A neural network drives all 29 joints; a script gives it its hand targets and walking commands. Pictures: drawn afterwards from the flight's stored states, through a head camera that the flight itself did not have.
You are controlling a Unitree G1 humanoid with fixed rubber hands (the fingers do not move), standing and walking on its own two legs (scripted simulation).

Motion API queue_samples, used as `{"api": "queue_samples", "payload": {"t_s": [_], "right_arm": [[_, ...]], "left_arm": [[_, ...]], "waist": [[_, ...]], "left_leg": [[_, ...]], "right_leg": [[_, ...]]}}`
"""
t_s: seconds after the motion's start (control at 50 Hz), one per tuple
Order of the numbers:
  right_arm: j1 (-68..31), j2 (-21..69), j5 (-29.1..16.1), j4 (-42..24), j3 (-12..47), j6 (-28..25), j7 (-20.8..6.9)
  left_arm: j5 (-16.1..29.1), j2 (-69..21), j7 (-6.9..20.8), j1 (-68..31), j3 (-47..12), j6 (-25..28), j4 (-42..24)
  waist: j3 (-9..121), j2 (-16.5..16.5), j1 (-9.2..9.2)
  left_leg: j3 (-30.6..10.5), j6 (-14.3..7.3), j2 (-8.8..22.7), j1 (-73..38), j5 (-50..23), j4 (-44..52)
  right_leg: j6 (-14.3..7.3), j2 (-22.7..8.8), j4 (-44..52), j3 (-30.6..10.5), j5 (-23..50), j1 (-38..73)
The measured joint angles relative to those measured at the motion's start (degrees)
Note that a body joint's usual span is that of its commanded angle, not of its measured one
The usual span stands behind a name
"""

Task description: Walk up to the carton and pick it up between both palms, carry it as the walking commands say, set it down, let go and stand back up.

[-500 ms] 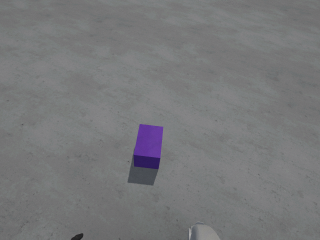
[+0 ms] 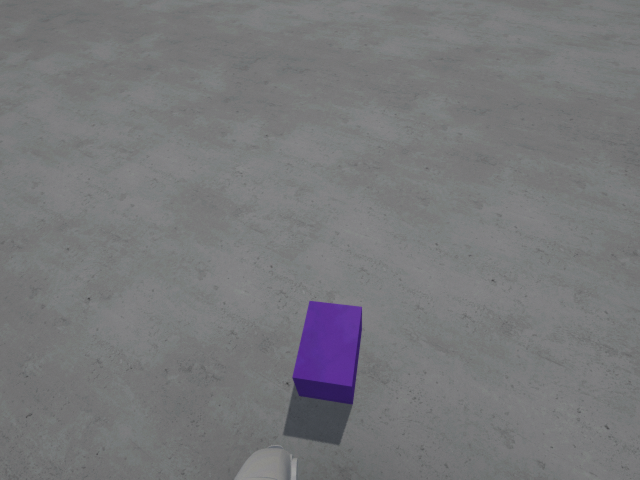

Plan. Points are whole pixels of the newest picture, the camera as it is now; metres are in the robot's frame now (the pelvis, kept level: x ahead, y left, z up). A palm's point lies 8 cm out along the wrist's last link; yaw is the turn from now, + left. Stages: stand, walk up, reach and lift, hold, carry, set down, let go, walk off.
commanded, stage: walk up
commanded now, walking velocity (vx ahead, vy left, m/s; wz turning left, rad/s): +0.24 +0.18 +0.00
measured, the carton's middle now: (330, 351) +0.59 +0.09 -0.70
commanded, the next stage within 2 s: none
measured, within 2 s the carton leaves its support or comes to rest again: neither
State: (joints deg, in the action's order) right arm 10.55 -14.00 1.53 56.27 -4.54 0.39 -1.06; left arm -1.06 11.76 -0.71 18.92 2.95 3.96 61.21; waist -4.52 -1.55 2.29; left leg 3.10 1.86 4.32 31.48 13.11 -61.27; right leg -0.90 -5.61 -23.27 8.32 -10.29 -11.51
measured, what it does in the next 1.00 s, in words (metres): walks ahead: left foot, then right foot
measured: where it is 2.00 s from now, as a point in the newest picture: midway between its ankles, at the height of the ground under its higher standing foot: outside the picture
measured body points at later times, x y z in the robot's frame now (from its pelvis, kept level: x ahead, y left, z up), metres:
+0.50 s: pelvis +0.12 +0.09 +0.01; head +0.16 +0.13 +0.45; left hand +0.16 +0.33 -0.17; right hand +0.12 -0.16 -0.12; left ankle +0.14 +0.19 -0.75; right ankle +0.12 -0.08 -0.68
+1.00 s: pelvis +0.14 +0.05 -0.01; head +0.15 +0.05 +0.44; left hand +0.16 +0.27 -0.16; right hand +0.15 -0.18 -0.16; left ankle +0.14 +0.19 -0.75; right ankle +0.16 -0.03 -0.75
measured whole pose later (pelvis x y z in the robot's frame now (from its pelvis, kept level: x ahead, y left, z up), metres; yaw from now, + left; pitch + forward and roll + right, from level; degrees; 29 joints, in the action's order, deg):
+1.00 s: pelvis +0.14 +0.05 -0.01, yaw +0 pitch -1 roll +0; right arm 16.1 -9.2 0.7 61.5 -2.0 0.8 2.2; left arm -0.3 8.4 -2.1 13.4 1.4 -0.1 62.8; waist -2.6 0.1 0.0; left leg 5.8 2.6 5.0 9.2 12.3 -23.3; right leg -3.6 0.9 -22.7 7.4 -10.8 -10.8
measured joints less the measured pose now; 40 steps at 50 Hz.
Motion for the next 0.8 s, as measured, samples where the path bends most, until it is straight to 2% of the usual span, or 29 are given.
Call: {"api": "queue_samples", "payload": {"t_s": [0.12,0.22,0.26,0.28,0.32,0.36,0.42,0.48,0.54,0.62,0.68,0.74,0.8], "right_arm": [[-1.85,1.36,-0.05,-1.31,0.77,1.64,-1.42],[-1.81,2.87,-0.73,-0.77,1.65,0.29,-1.28],[-1.31,2.52,-0.73,-0.59,1.75,-1.1,-0.67],[-1.41,2.96,-0.48,-0.06,1.59,-1.82,-0.22],[-0.62,3.81,0.09,0.45,1.82,-2.84,0.41],[1.68,4.19,0.16,0.72,2.43,-3.42,0.86],[5.36,4.19,-0.24,1.69,2.81,-4.08,1.7],[7.26,4.45,-0.54,2.82,3.01,-4.18,2.36],[7.91,5.24,-0.64,3.4,3.58,-3.45,2.63],[7.71,5.93,-0.61,3.45,3.97,-2.03,2.7],[7.46,5.74,-0.78,3.32,3.7,-0.9,2.73],[6.26,4.79,-1.04,2.87,3.07,-0.18,2.9],[5.34,4.69,-1.11,2.74,2.73,0.5,3.11]], "left_arm": [[-0.49,-1.18,-0.27,4.76,-0.26,-0.97,0.69],[-0.49,-1.34,0.08,5.2,0.11,-1.29,-0.43],[-0.6,-1.54,0.21,5.54,-0.04,-1.49,-0.51],[-0.59,-1.22,0.31,5.08,-0.01,-1.76,-0.24],[-0.6,-0.77,0.44,3.45,0.16,-2.69,-0.28],[-0.35,-0.06,0.56,1.62,0.56,-3.49,-0.48],[0.35,1.21,0.5,-1.83,0.8,-4.04,-1.68],[0.93,1.61,0.37,-4.64,0.47,-4.68,-3.15],[1.13,1.04,0.17,-6.52,-0.18,-5.73,-3.77],[1.21,-0.49,-0.34,-7.87,-0.84,-6.17,-3.56],[0.86,-1.37,-1.0,-7.9,-0.82,-5.3,-2.7],[0.69,-2.68,-1.25,-8.04,-0.74,-4.86,-1.38],[0.6,-2.6,-1.35,-8.05,-0.96,-4.88,-0.72]], "waist": [[1.16,0.4,1.03],[2.76,1.87,1.1],[3.6,1.54,0.88],[3.34,2.61,0.45],[2.59,3.65,0.19],[2.39,3.77,-0.91],[1.41,4.04,-2.04],[-0.16,3.63,-2.32],[-0.72,3.36,-2.73],[-0.09,2.81,-3.58],[1.33,2.8,-3.44],[1.62,-0.09,-4.31],[2.04,-0.16,-3.82]], "left_leg": [[0.42,1.47,1.1,0.02,-5.71,11.51],[2.11,2.01,1.35,-7.55,-3.64,26.11],[2.86,1.1,1.1,-12.31,-2.11,31.63],[3.25,-0.86,0.37,-12.41,-2.18,30.95],[4.04,-2.54,0.5,-12.85,-0.23,28.92],[3.87,-1.92,1.34,-15.08,-0.55,31.55],[3.33,-2.09,1.79,-18.47,-2.5,37.11],[3.5,-2.28,2.16,-20.91,-3.7,40.46],[4.16,-2.35,1.48,-21.9,-3.77,41.42],[5.17,-2.15,0.05,-21.63,-1.94,39.08],[6.15,-1.5,-1.21,-20.63,0.67,35.22],[3.95,-0.87,0.1,-20.18,2.83,32.97],[2.91,-0.24,0.47,-20.45,2.56,33.44]], "right_leg": [[2.23,-1.37,1.86,-0.3,-1.55,3.74],[4.44,-2.13,1.05,0.52,-4.36,5.4],[4.58,-2.05,-3.51,0.53,-7.87,4.32],[3.96,-2.76,-7.91,-0.38,-10.87,2.88],[3.16,-1.27,-20.64,-3.52,-16.31,-2.07],[3.0,1.05,-30.96,-4.39,-15.27,-6.79],[3.31,1.74,-35.82,-4.4,-9.48,-11.56],[3.64,2.13,-30.88,-4.88,-6.1,-12.64],[3.22,2.75,-23.3,-5.4,-5.96,-11.49],[2.39,3.88,-13.11,-4.66,-6.64,-7.24],[1.16,3.73,-3.11,-3.35,-0.72,-2.17],[-1.33,5.16,-3.6,-1.72,-1.88,-1.33],[-2.31,5.83,-3.23,-1.11,-2.44,-0.89]]}}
